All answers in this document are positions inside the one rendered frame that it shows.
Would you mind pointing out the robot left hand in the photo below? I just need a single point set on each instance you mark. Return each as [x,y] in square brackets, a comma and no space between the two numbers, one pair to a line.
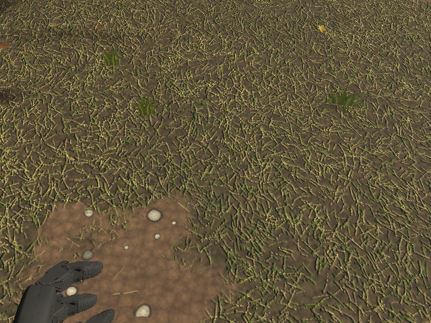
[41,304]

